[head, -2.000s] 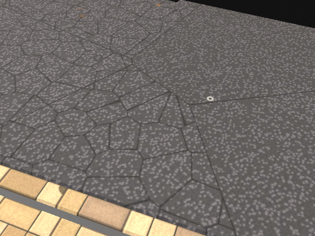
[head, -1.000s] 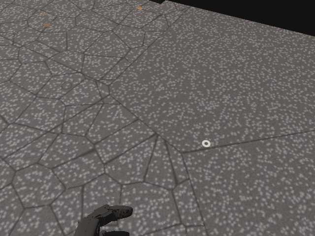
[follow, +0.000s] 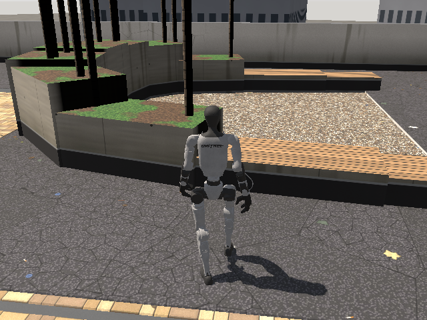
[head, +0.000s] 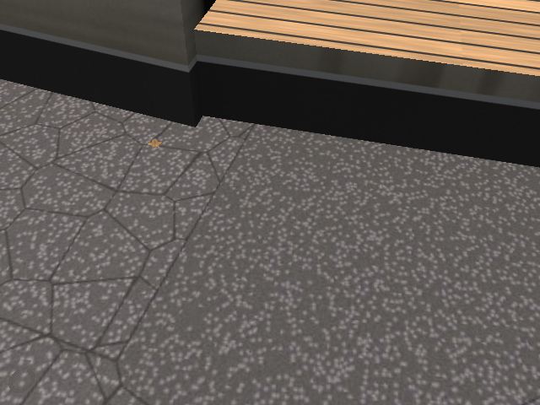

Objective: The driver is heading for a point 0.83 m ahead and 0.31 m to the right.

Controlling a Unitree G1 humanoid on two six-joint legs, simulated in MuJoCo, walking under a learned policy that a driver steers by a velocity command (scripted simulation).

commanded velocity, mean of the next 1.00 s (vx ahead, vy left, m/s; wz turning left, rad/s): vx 0.50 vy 0.00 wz -0.58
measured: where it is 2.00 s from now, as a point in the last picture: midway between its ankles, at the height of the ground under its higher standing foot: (380, 294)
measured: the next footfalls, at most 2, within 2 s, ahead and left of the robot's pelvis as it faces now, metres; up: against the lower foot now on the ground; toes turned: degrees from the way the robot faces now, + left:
right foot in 0.12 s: +0.22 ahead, -0.07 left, +0.00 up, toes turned -9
left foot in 0.68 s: +0.58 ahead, -0.01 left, +0.00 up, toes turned -26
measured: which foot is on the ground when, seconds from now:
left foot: down 0.00-0.14, up 0.16-0.66, down 0.68-1.00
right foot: up 0.00-0.10, down 0.12-0.68, up 0.70-1.00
